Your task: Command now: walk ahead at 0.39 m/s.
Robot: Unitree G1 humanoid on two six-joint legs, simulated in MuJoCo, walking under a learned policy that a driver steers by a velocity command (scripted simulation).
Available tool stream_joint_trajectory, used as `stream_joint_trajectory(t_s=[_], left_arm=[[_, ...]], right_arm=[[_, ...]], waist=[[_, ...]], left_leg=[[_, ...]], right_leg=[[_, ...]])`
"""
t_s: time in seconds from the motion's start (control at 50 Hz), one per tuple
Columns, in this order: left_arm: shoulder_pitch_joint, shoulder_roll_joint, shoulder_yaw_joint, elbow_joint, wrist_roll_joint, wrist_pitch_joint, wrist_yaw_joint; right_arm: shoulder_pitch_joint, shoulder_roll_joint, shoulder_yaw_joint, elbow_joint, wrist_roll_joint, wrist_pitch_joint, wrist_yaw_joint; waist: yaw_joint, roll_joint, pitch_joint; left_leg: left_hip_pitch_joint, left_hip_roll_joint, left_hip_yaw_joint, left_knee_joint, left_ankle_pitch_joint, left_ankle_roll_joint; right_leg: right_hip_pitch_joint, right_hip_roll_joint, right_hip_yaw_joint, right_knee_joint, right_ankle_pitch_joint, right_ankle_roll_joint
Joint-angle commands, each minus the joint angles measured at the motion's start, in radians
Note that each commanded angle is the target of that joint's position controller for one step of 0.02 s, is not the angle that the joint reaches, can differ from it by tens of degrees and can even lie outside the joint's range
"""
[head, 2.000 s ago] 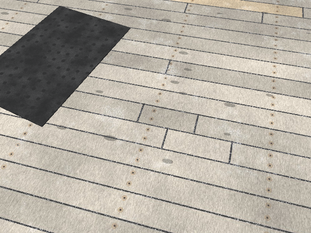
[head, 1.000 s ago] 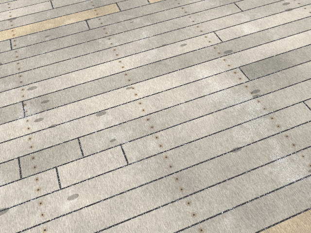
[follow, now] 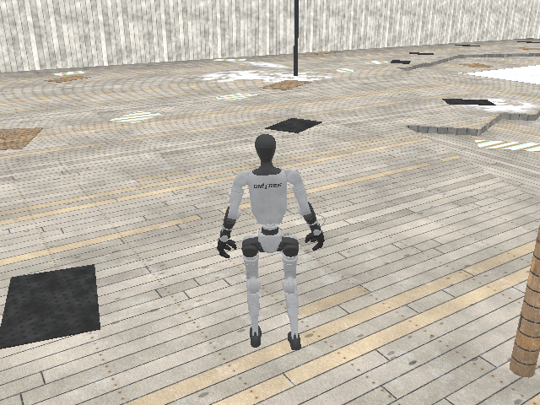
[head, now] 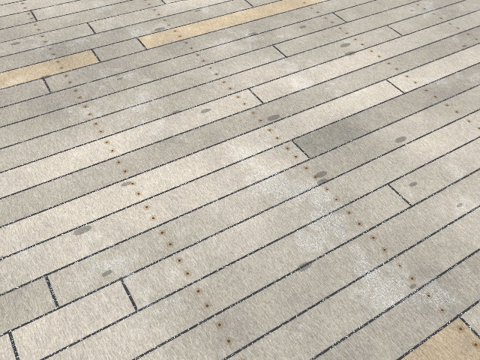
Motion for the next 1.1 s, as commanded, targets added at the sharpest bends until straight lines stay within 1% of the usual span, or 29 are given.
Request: stream_joint_trajectory(t_s=[0.02,0.04,0.06,0.14,0.22,0.32,0.38,0.4,0.42,0.44,0.46,0.48,0.5,0.52,0.54,0.58,0.62,0.68,0.7,0.78,0.86,0.9,0.94,0.96,0.98,1.0,1.02,1.06,1.1], left_arm=[[-0.124,0.107,0.023,-0.130,-0.016,-0.060,-0.002],[-0.144,0.098,0.024,-0.125,0.003,-0.065,-0.004],[-0.144,0.087,0.026,-0.125,0.009,-0.064,-0.009],[-0.178,0.054,0.020,-0.129,0.019,-0.054,-0.023],[-0.318,0.008,-0.002,-0.177,0.013,-0.065,-0.035],[-0.448,0.014,-0.007,-0.219,0.003,-0.081,-0.064],[-0.417,0.054,0.007,-0.219,0.006,-0.086,-0.071],[-0.354,0.080,0.020,-0.204,0.009,-0.082,-0.066],[-0.207,0.118,0.041,-0.164,0.008,-0.079,-0.055],[-0.028,0.157,0.055,-0.120,0.014,-0.072,-0.040],[0.093,0.249,0.076,-0.095,0.041,-0.066,-0.032],[0.107,0.184,0.059,-0.080,0.027,-0.068,-0.037],[0.027,0.124,0.041,-0.079,0.015,-0.064,-0.031],[-0.018,0.103,0.031,-0.080,0.014,-0.062,-0.029],[-0.088,0.097,0.028,-0.078,0.022,-0.062,-0.032],[-0.143,0.067,0.021,-0.080,0.038,-0.075,-0.037],[-0.148,0.068,0.022,-0.058,0.023,-0.090,-0.041],[-0.114,0.118,0.033,-0.024,0.025,-0.095,-0.029],[-0.095,0.101,0.029,-0.016,0.018,-0.094,-0.026],[-0.014,0.152,0.037,0.021,0.009,-0.080,-0.019],[0.024,0.170,0.042,0.058,-0.001,-0.057,-0.013],[0.021,0.178,0.045,0.067,0.001,-0.042,-0.009],[0.007,0.151,0.032,0.065,0.012,-0.031,-0.006],[0.024,0.089,0.004,0.035,0.041,-0.033,-0.003],[0.151,-0.011,-0.022,0.027,0.022,-0.054,-0.011],[0.088,0.109,0.001,0.042,0.001,-0.070,-0.016],[-0.007,0.149,0.014,0.016,-0.017,-0.079,-0.020],[-0.080,0.121,0.013,0.000,0.009,-0.079,-0.013],[-0.044,0.089,0.010,0.009,0.014,-0.065,-0.016]], right_arm=[[0.111,-0.142,-0.027,-0.032,-0.010,-0.015,-0.006],[0.097,-0.133,-0.021,-0.038,-0.014,-0.013,-0.005],[0.085,-0.130,-0.017,-0.038,-0.018,-0.010,-0.007],[0.125,-0.114,-0.008,-0.027,-0.007,-0.004,-0.015],[0.158,-0.124,-0.007,-0.006,-0.007,0.010,-0.029],[0.220,-0.136,-0.012,0.031,0.004,0.022,-0.034],[0.206,-0.161,-0.024,0.038,0.005,0.033,-0.039],[0.201,-0.179,-0.030,0.036,0.003,0.039,-0.042],[0.180,-0.180,-0.029,0.031,-0.001,0.049,-0.044],[0.168,-0.166,-0.020,0.014,-0.011,0.050,-0.048],[0.272,-0.038,0.014,-0.019,-0.021,0.036,-0.040],[0.293,-0.050,0.020,0.002,-0.001,0.011,-0.032],[0.169,-0.142,-0.008,-0.031,0.031,-0.003,-0.023],[0.064,-0.150,-0.007,-0.055,0.025,-0.016,-0.019],[0.055,-0.121,-0.007,-0.066,0.021,-0.019,-0.022],[0.084,-0.102,-0.009,-0.052,0.010,0.001,-0.025],[0.102,-0.067,-0.001,-0.045,0.004,0.023,-0.028],[-0.008,-0.052,0.008,-0.091,-0.012,0.027,-0.034],[-0.055,-0.059,0.008,-0.100,-0.018,0.022,-0.031],[-0.205,-0.038,0.018,-0.138,-0.002,0.003,-0.012],[-0.268,-0.073,0.008,-0.177,0.004,-0.002,0.006],[-0.233,-0.092,0.000,-0.176,0.003,-0.005,0.012],[-0.011,-0.158,-0.038,-0.116,-0.001,-0.005,0.002],[0.165,-0.239,-0.059,-0.090,-0.010,0.001,-0.008],[0.187,-0.293,-0.069,-0.071,-0.014,0.006,0.001],[0.167,-0.180,-0.041,-0.087,-0.004,0.005,0.005],[0.101,-0.144,-0.029,-0.097,-0.004,0.003,0.003],[0.002,-0.115,-0.020,-0.109,-0.017,0.001,0.004],[-0.019,-0.103,-0.017,-0.105,-0.023,-0.007,0.005]], waist=[[-0.064,0.159,0.088],[-0.061,0.109,0.090],[-0.045,0.129,0.083],[-0.052,0.109,0.074],[-0.087,0.117,0.092],[-0.105,0.109,0.137],[-0.049,0.138,0.082],[-0.010,0.162,0.022],[0.074,0.162,-0.077],[0.153,0.149,-0.205],[0.108,-0.088,-0.375],[0.112,-0.185,-0.471],[0.110,-0.120,-0.267],[0.101,-0.039,-0.126],[0.035,0.007,-0.074],[-0.019,-0.019,-0.035],[-0.044,-0.018,-0.009],[-0.025,-0.024,0.044],[-0.003,-0.001,0.063],[0.059,0.010,0.058],[0.061,-0.005,0.063],[0.032,-0.021,0.041],[-0.082,-0.001,-0.104],[-0.136,0.135,-0.270],[-0.062,0.406,-0.358],[-0.101,0.261,-0.302],[-0.096,0.192,-0.171],[-0.048,0.087,-0.052],[-0.004,0.125,-0.056]], left_leg=[[0.344,0.346,-0.596,-0.411,-0.334,0.199],[0.334,0.307,-0.515,-0.409,-0.191,0.178],[0.302,0.280,-0.451,-0.423,-0.116,0.162],[0.299,0.215,-0.257,-0.444,0.239,0.154],[0.247,0.176,-0.147,-0.460,0.354,0.132],[0.314,0.225,-0.135,-0.442,0.396,0.136],[0.409,0.255,-0.129,-0.330,0.704,0.112],[0.428,0.252,-0.123,-0.239,0.895,0.103],[0.404,0.222,-0.092,-0.066,1.028,0.082],[0.218,0.195,-0.086,0.167,0.898,0.055],[-0.194,0.027,-0.060,0.577,0.305,-0.011],[-0.349,-0.062,-0.198,0.757,-0.263,-0.016],[-0.450,0.010,-0.203,0.807,-0.221,-0.010],[-0.409,0.063,-0.170,0.745,-0.150,0.003],[-0.409,0.098,-0.142,0.686,-0.069,-0.006],[-0.303,0.143,-0.146,0.627,-0.001,-0.022],[-0.280,0.160,-0.133,0.559,0.006,-0.045],[-0.343,0.177,-0.120,0.391,0.155,-0.073],[-0.349,0.170,-0.108,0.319,0.215,-0.075],[-0.279,0.116,-0.066,0.063,0.398,-0.068],[-0.302,0.101,-0.090,-0.033,0.326,-0.028],[-0.245,0.079,-0.072,-0.064,0.240,-0.002],[0.082,0.042,-0.031,-0.091,0.228,0.052],[0.372,0.233,-0.247,-0.062,0.264,0.118],[0.639,0.399,-0.720,-0.211,0.000,0.267],[0.606,0.381,-0.751,-0.275,-0.139,0.236],[0.493,0.352,-0.604,-0.285,-0.095,0.198],[0.278,0.287,-0.434,-0.328,0.136,0.186],[0.196,0.254,-0.348,-0.369,0.274,0.192]], right_leg=[[-0.583,-0.071,0.023,0.304,0.075,-0.040],[-0.575,-0.093,0.013,0.266,0.147,-0.042],[-0.539,-0.113,0.008,0.231,0.206,-0.036],[-0.520,-0.108,-0.049,0.101,0.342,0.009],[-0.437,-0.081,-0.089,-0.161,0.510,0.032],[-0.399,-0.045,-0.101,-0.330,0.551,0.000],[-0.316,-0.010,-0.111,-0.365,0.459,-0.055],[-0.220,0.020,-0.130,-0.356,0.417,-0.077],[-0.028,0.046,-0.154,-0.381,0.437,-0.111],[0.292,-0.044,-0.066,-0.337,0.464,-0.160],[0.706,-0.323,0.387,-0.338,0.314,-0.308],[0.757,-0.420,0.720,-0.511,0.167,-0.370],[0.610,-0.369,0.571,-0.551,0.102,-0.308],[0.412,-0.316,0.386,-0.554,0.314,-0.251],[0.296,-0.282,0.321,-0.598,0.316,-0.249],[0.121,-0.239,0.249,-0.681,0.365,-0.255],[0.043,-0.222,0.170,-0.724,0.403,-0.266],[0.010,-0.211,0.099,-0.765,0.428,-0.266],[0.020,-0.177,0.050,-0.761,0.491,-0.246],[0.071,-0.176,0.006,-0.744,0.452,-0.206],[0.221,-0.250,0.040,-0.675,0.448,-0.181],[0.281,-0.263,0.044,-0.607,0.549,-0.158],[0.225,-0.181,-0.023,-0.319,0.765,-0.110],[0.038,-0.110,-0.080,0.014,0.509,-0.068],[-0.342,0.061,-0.055,0.307,-0.084,-0.016],[-0.455,0.006,0.053,0.413,-0.107,-0.026],[-0.504,-0.041,0.034,0.414,-0.013,-0.041],[-0.451,-0.115,0.001,0.321,0.133,-0.030],[-0.360,-0.141,0.002,0.265,0.186,-0.013]])
Next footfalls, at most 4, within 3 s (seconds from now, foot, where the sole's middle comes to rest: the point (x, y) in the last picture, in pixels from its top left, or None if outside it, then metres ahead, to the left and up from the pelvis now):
0.44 right None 0.41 -0.11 -0.77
0.94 left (190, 301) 0.69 0.14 -0.77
1.46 right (261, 225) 0.97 -0.08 -0.77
1.78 left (188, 233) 0.93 0.17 -0.77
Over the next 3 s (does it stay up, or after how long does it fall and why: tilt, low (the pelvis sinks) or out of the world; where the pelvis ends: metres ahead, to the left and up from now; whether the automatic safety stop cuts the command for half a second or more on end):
stays up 0.99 0.05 -0.01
